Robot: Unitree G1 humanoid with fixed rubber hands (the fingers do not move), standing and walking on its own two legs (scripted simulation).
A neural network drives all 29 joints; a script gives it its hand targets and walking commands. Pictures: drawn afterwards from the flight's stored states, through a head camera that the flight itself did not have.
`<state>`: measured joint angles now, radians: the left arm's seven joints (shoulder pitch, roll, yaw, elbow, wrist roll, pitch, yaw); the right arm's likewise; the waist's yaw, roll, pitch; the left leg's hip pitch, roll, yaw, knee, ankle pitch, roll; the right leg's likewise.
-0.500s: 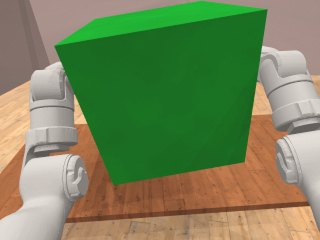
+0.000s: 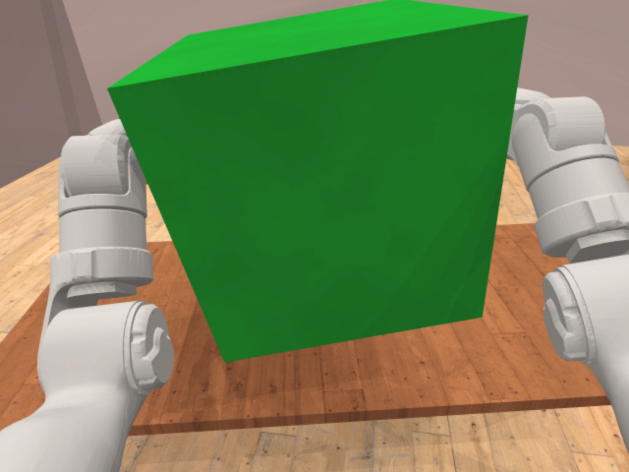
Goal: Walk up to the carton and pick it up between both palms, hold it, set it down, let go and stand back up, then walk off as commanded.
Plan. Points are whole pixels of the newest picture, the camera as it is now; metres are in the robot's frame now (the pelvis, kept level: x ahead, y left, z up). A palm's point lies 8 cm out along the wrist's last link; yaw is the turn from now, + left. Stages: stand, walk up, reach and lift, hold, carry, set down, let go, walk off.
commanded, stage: hold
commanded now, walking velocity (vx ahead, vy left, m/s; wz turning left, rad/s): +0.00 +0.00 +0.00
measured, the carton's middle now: (319, 161) +0.39 +0.00 +0.30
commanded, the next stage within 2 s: set down in 1.22 s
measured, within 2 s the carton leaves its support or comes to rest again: neither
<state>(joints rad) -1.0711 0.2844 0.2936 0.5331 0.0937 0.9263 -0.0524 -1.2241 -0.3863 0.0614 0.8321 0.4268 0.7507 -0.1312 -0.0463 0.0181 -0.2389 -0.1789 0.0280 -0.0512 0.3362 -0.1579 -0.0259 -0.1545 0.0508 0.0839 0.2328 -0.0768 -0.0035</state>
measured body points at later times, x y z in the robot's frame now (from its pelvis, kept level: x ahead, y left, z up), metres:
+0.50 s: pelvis +0.00 +0.00 +0.00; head -0.10 +0.01 +0.44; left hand +0.38 +0.20 +0.34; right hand +0.38 -0.18 +0.36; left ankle +0.01 +0.13 -0.75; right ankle +0.03 -0.12 -0.75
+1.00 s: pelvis +0.00 +0.00 +0.00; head -0.09 +0.01 +0.44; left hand +0.38 +0.20 +0.34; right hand +0.38 -0.18 +0.36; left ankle +0.01 +0.13 -0.75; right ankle +0.03 -0.12 -0.75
